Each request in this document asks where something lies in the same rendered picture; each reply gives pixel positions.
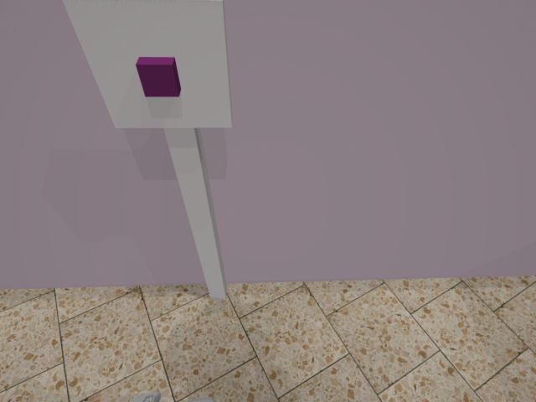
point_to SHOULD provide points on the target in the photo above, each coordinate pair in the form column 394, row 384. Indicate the button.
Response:
column 159, row 76

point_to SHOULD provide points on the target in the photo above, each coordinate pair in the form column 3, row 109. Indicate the panel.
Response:
column 113, row 35

